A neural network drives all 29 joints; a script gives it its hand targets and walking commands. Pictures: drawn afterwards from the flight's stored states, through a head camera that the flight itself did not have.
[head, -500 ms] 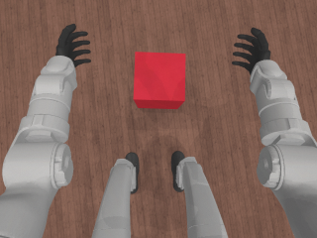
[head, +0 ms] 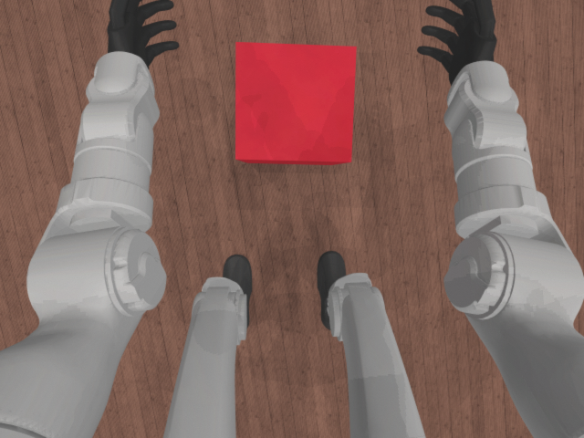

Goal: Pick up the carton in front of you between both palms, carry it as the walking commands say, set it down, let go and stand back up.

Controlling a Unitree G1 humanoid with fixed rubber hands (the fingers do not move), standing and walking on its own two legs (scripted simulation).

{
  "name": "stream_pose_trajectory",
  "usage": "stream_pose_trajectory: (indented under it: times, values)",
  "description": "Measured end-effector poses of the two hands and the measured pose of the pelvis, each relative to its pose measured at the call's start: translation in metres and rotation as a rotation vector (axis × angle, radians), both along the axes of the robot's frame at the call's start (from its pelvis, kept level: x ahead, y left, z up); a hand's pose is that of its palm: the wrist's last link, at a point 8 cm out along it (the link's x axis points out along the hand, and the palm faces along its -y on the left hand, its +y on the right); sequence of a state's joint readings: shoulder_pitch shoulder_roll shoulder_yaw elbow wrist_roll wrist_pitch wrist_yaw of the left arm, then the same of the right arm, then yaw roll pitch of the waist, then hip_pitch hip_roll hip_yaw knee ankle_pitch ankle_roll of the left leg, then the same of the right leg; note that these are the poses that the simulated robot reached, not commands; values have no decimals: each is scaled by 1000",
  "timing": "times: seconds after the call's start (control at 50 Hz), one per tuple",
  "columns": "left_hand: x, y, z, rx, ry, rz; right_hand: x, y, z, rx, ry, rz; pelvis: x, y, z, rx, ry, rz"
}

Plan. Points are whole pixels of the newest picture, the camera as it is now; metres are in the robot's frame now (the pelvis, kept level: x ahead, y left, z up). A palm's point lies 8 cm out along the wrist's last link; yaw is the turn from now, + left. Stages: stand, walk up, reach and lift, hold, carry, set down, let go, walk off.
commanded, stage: reach and lift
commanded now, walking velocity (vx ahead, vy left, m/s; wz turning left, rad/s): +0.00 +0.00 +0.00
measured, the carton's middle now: (292, 115) +0.52 -0.02 -0.50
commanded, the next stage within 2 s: none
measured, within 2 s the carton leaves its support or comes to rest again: leaves its support in 1.56 s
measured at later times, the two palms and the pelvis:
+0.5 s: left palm (187, 104) +0.52 +0.17 -0.38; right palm (398, 112) +0.50 -0.21 -0.38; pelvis -0.06 +0.01 -0.23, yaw +0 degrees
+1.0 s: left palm (207, 107) +0.52 +0.14 -0.43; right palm (385, 115) +0.50 -0.20 -0.43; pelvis -0.05 +0.00 -0.26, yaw +0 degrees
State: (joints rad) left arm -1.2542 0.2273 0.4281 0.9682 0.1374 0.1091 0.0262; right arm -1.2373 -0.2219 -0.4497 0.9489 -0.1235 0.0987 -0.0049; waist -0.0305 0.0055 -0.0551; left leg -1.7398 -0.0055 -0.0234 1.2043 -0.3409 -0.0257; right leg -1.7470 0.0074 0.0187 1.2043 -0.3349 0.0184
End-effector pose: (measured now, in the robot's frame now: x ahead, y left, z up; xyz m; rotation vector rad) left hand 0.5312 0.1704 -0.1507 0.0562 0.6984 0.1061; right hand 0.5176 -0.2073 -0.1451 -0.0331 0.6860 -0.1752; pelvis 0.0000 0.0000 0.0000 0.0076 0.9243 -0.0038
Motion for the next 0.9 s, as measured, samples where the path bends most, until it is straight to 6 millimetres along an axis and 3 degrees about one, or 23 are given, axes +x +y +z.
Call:
stream_pose_trajectory:
  times: [0.1, 0.24, 0.34, 0.44, 0.56, 0.68, 0.8, 0.9]
  values:
    - [-3, -5, -57, 6, 4, -10, -7, -4, -56, -7, 13, -31, 1, 1, -47, -4, 56, 0]
    - [-5, -3, -140, 27, -19, -14, -15, -12, -142, -21, 0, -39, -18, 4, -121, -1, 37, -7]
    - [-6, 2, -178, 32, -37, -9, -14, -11, -184, -12, -16, -38, -36, 5, -173, 4, -45, -6]
    - [-9, 0, -207, 18, -16, -9, -15, -3, -216, 1, 2, -30, -55, 5, -210, 6, -139, -2]
    - [-14, -4, -248, 7, 25, -13, -17, 4, -254, 5, 36, -17, -69, 5, -238, 0, -219, 0]
    - [-17, -4, -280, 1, 51, -16, -17, 9, -282, 4, 66, -6, -65, 4, -248, -6, -286, 3]
    - [-2, -7, -282, 9, 15, -35, -5, 12, -288, 0, 42, 1, -54, 5, -254, -7, -278, 6]
    - [2, -20, -280, -8, 1, -60, -7, 9, -286, -2, 25, -7, -50, 5, -258, -10, -263, 7]
